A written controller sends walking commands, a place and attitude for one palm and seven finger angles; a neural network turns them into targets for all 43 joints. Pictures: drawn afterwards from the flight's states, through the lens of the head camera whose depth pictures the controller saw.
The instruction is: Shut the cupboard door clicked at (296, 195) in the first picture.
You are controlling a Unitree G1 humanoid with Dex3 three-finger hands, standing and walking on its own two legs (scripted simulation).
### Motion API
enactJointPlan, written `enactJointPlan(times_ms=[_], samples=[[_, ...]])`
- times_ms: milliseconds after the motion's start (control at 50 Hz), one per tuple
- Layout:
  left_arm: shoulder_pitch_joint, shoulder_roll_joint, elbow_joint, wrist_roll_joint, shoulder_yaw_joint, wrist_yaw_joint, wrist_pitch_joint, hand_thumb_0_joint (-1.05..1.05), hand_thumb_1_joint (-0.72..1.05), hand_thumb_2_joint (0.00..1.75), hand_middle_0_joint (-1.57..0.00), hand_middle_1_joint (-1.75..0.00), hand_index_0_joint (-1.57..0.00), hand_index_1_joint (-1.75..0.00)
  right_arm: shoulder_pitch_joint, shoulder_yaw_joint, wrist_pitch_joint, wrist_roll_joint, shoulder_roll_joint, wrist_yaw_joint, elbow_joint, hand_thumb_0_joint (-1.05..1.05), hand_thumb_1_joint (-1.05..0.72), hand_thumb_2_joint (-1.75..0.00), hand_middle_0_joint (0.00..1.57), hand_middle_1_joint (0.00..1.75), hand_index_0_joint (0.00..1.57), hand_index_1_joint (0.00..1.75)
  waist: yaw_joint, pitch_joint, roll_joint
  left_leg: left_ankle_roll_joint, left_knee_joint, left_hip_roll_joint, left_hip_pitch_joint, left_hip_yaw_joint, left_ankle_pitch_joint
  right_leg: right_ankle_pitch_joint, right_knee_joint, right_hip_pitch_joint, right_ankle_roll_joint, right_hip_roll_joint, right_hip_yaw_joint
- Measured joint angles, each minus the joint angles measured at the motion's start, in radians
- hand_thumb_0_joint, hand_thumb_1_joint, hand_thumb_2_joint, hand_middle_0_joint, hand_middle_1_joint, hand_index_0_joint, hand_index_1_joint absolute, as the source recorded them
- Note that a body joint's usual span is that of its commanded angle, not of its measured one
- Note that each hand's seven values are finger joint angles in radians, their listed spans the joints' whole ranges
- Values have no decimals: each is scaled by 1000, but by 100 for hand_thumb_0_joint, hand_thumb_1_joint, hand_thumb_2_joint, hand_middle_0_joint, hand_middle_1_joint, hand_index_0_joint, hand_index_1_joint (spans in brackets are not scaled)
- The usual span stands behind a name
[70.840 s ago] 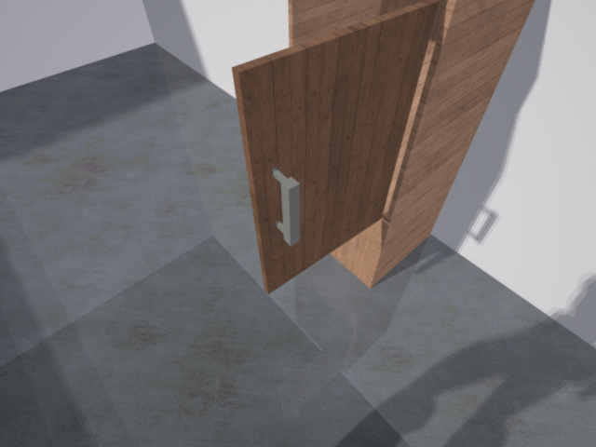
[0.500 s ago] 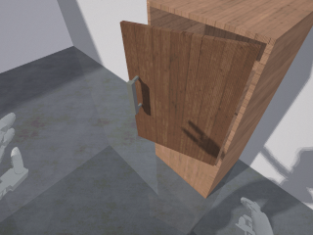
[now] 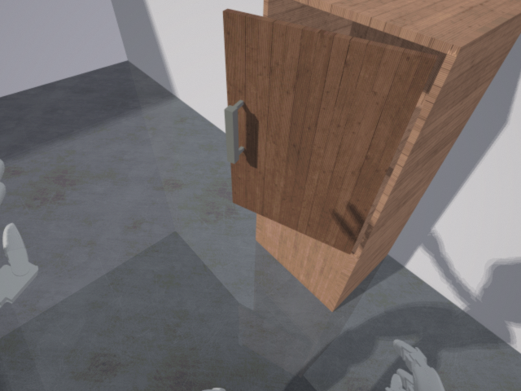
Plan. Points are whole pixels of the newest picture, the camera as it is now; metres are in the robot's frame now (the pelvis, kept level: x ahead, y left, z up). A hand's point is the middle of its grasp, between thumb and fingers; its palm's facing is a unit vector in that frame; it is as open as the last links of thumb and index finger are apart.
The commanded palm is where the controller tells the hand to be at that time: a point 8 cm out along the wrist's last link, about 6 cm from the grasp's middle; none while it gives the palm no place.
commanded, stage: step back with the hand held close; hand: left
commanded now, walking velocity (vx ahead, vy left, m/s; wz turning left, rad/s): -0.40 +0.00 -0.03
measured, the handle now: (236, 132) +0.71 +0.12 -0.01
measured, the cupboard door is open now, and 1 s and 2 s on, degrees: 19 19 19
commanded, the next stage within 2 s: stop stepping back and stand still in 0.50 s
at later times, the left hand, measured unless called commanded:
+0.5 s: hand out of the picture +0.11 +0.27 +0.18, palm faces +0.52 -0.76 -0.39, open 7.4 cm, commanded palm +0.06 +0.31 +0.19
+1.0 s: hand out of the picture +0.08 +0.28 +0.18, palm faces +0.44 -0.82 -0.37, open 7.4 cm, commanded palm +0.02 +0.31 +0.19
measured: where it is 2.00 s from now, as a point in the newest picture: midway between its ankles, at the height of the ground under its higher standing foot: outside the picture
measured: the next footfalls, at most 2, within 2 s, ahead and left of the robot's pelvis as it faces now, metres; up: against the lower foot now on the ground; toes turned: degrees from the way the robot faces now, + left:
left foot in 0.52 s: +0.03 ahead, +0.12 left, +0.00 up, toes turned +1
right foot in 0.76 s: -0.14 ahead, -0.10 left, +0.00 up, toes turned +0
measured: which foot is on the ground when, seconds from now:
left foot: down 0.00-0.38, up 0.40-0.50, down 0.52-1.00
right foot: down 0.00-0.54, up 0.56-0.74, down 0.76-1.00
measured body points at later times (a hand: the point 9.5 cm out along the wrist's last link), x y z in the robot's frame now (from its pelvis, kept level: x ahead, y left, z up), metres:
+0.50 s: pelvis -0.07 +0.00 +0.00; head -0.07 +0.03 +0.45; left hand +0.07 +0.31 +0.20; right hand +0.11 -0.23 -0.08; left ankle -0.01 +0.12 -0.70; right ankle +0.02 -0.14 -0.72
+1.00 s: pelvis -0.12 +0.02 +0.00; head -0.17 +0.03 +0.45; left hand +0.05 +0.32 +0.20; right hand -0.01 -0.24 -0.08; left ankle -0.01 +0.12 -0.72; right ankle -0.18 -0.11 -0.72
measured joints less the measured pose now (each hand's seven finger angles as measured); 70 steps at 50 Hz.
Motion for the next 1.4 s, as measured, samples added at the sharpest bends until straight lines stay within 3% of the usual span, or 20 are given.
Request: enactJointPlan(times_ms=[120, 260, 360, 400, 460, 520, 560, 620, 660, 740, 780, 860, 1020, 1140, 1240, 1320, 1400], samples=[[-14, 22, 4, -2, -2, 15, -23, 1, 88, 90, -21, -30, -21, -31, -1, -7, -8, 0, -7, -3, 19, 1, -90, -90, 20, 30, 20, 30, -20, -2, -5, 1, -20, 0, -9, 4, 42, 20, -10, -13, 3, 1, 4], [-12, 90, 7, 6, 57, -2, -45, 1, 88, 90, -21, -30, -21, -31, 5, -8, -38, 4, 15, 0, -6, 1, -90, -90, 20, 30, 20, 30, -64, 12, -13, 17, -21, 13, -51, -1, 133, -35, 51, -8, -1, 56, 52], [6, 69, -21, 6, 67, -15, -52, 1, 88, 90, -21, -30, -21, -31, -17, -16, -42, 0, 18, 14, 2, 1, -90, -90, 20, 30, 20, 30, -41, 34, -11, 6, 36, 34, -95, 18, 21, -32, 85, -43, -13, 59, 43], [19, 50, -42, 5, 45, -8, -42, 1, 88, 90, -21, -30, -22, -31, -19, -22, -32, -6, 17, 21, 16, 1, -90, -90, 20, 30, 20, 30, -21, 26, -26, -20, 87, 16, -112, 23, -95, -24, 84, -53, -15, 43, 53], [16, 22, -59, 12, 1, 5, -18, 1, 88, 90, -22, -30, -22, -31, -18, -25, -2, -13, 16, 26, 48, 1, -90, -90, 20, 30, 20, 30, 6, 7, -60, -38, 235, -16, -98, 35, -170, 4, 51, -48, -4, 10, 75], [-12, 17, -62, 14, -5, 13, -11, 1, 88, 90, -22, -30, -22, -31, -13, -13, 4, -14, 12, 14, 43, 1, -90, -90, 20, 30, 20, 30, 13, -16, -75, -28, 61, -10, 29, 30, -137, 35, 25, -68, 13, -2, 83], [-64, 29, -52, 13, 8, 17, -18, 1, 88, 90, -22, -30, -22, -31, -31, -18, -12, -11, 12, 2, 28, 1, -90, -90, 20, 30, 20, 30, -6, 8, -58, -1, 11, 0, 10, 19, 51, -23, 86, -106, 16, 16, 79], [-87, 47, -14, 3, 48, 11, -28, 1, 88, 90, -21, -30, -21, -31, -61, -24, -37, -12, 49, 8, 34, 1, -90, -90, 20, 30, 20, 30, -18, 29, -45, 6, 14, 19, -8, 12, 65, -163, 301, -135, 6, 76, 84], [-58, 44, -19, -9, 61, 7, -19, 1, 88, 90, -21, -30, -21, -31, -56, -17, -51, -10, 68, 24, 27, 1, -90, -90, 20, 30, 20, 30, -18, 16, -33, 2, -21, 41, -9, 15, 79, -206, 333, -99, 2, 94, 52], [30, 36, -75, -22, 52, 0, -2, 1, 89, 90, -21, -30, -21, -30, -20, 14, -73, -7, 85, 42, -2, 1, -90, -90, 20, 30, 20, 30, -9, -24, -35, -11, -82, 64, -14, 46, 121, -209, 67, 95, -14, 77, -3], [42, 43, -89, -19, 44, -3, 5, 1, 89, 90, -21, -30, -21, -30, -16, 26, -73, -12, 85, 43, -9, 1, -90, -90, 21, 30, 21, 30, -1, -29, -52, -20, -78, 59, -32, 73, 112, -146, -62, 152, -50, 61, 11], [15, 32, -45, -24, -12, -2, 38, 1, 88, 90, -21, -30, -21, -31, -1, 24, -41, -8, 54, 32, 31, 1, -90, -90, 21, 30, 21, 30, -10, -22, -24, -32, -66, 45, -7, 42, 31, -120, -64, 174, -53, 67, 14], [12, 30, 41, -18, -14, 7, 56, 1, 88, 90, -22, -30, -22, -31, 80, -7, -11, 6, -9, -7, 79, 1, -90, -90, 20, 30, 20, 30, -66, -71, -14, -8, -60, 17, 64, 14, 108, -159, -50, 251, -33, 59, 16], [12, 32, 59, -12, 10, 7, 49, 1, 88, 90, -21, -30, -21, -31, 83, -5, -34, 2, 13, -14, 61, 2, -90, -90, 20, 30, 20, 30, -81, -64, -44, -1, -165, -8, 81, 24, 146, -164, -87, 236, -38, 42, 33], [61, 52, -1, -20, 11, 1, 41, 1, 89, 90, -21, -30, -21, -30, 55, 12, -56, -4, 37, 6, 33, 1, -90, -90, 20, 30, 20, 30, -70, -30, -39, -8, -208, -7, 71, 15, 169, -86, -137, 227, -35, 45, 25], [95, 44, -16, -23, -6, 1, 39, 1, 88, 90, -21, -30, -21, -31, 36, 17, -48, -6, 39, 12, 43, 1, -90, -90, 20, 30, 20, 30, -36, -35, -17, -12, -172, 9, 67, 12, 160, -95, -142, 243, -35, 61, 27], [42, 8, 35, -15, -29, 6, 48, 1, 88, 90, -21, -30, -21, -31, 19, 18, -43, -3, 35, 1, 63, 1, -90, -90, 20, 30, 20, 30, -8, -45, -7, -3, -145, 7, 84, 15, 151, -117, -131, 268, -32, 60, 29]])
